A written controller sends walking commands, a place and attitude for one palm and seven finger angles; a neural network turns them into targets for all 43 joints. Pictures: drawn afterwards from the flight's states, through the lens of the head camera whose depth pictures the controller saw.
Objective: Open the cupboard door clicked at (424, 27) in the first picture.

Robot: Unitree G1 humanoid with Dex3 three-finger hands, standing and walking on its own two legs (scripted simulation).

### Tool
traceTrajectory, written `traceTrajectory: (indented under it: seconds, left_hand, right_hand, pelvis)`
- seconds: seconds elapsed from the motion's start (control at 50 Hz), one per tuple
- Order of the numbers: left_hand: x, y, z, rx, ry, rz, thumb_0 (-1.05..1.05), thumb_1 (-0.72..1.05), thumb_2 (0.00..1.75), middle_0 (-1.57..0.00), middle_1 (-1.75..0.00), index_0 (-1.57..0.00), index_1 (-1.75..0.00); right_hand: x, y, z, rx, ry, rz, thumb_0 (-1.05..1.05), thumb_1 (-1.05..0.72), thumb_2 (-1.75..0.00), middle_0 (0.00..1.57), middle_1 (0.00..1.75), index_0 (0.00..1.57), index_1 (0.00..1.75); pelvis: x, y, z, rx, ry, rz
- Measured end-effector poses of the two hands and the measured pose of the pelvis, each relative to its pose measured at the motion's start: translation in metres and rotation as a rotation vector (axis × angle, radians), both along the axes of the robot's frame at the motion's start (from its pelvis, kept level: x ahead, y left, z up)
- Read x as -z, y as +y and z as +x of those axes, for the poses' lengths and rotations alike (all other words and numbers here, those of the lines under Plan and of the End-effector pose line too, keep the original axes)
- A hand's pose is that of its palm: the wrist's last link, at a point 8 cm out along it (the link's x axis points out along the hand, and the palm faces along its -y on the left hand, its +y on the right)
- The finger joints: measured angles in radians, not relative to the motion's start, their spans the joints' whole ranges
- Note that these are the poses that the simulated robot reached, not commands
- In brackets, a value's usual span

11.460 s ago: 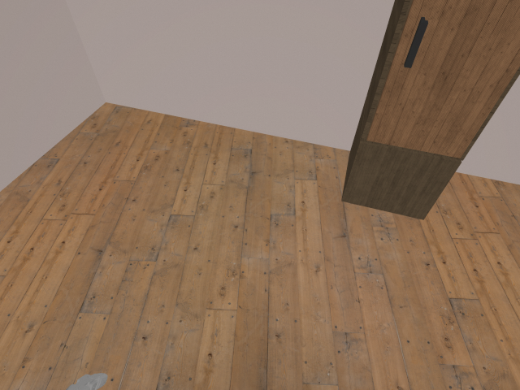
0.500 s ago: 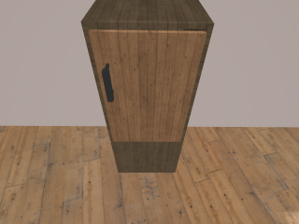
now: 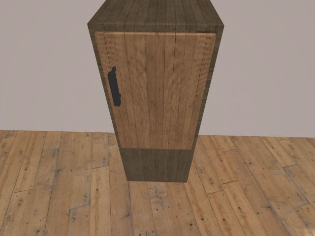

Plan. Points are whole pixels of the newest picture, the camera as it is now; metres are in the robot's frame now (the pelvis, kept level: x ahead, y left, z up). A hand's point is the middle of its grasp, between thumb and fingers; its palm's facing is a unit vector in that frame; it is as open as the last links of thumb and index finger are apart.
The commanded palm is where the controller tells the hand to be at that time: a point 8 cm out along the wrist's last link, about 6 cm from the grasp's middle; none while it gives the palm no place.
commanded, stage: come to a stop and stand still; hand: left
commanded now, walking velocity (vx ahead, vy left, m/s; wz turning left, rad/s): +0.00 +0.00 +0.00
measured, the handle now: (115, 86) +0.58 +0.19 +0.07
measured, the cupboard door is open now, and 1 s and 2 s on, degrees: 0 0 0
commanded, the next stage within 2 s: look again from close up in 0.98 s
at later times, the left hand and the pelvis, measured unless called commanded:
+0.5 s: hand out of the picture +0.00 +0.10 -0.18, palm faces +0.06 -0.99 -0.14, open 7.3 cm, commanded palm none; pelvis +0.03 -0.03 +0.00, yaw +0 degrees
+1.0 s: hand out of the picture +0.01 +0.12 -0.18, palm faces +0.05 -0.98 -0.17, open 7.3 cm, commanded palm none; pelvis +0.05 -0.03 +0.00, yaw -1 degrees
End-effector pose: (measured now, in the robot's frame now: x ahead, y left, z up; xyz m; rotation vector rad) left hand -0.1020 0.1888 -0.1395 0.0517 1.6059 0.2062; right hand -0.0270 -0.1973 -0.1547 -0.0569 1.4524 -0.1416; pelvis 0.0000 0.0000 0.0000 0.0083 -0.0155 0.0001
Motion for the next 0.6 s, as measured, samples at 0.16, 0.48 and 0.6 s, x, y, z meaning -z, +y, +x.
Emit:
traceTrajectory:
  seconds: [0.16,0.48,0.6]
  left_hand:
    - [0.004,-0.02,0.024,0.011,-0.046,-0.024,0.0,0.91,0.9,-0.2,-0.3,-0.2,-0.3]
    - [0.008,-0.034,0.094,0.053,-0.148,-0.014,0.0,0.91,0.89,-0.2,-0.3,-0.2,-0.3]
    - [0.008,-0.033,0.105,0.056,-0.144,-0.001,0.0,0.91,0.89,-0.2,-0.3,-0.2,-0.3]
  right_hand:
    - [-0.001,-0.01,0.005,0.003,0.004,-0.002,0.0,-0.92,-0.9,0.2,0.3,0.19,0.3]
    - [-0.001,-0.023,0.021,0.004,0.03,0.004,0.0,-0.92,-0.9,0.2,0.3,0.19,0.3]
    - [-0.001,-0.033,0.034,0.0,0.029,-0.014,0.01,-0.92,-0.9,0.2,0.3,0.19,0.3]
  pelvis:
    - [0.0,-0.011,0.007,0.001,0.005,0.003]
    - [0.001,-0.03,0.031,0.006,0.008,0.006]
    - [0.002,-0.034,0.04,0.008,0.008,0.008]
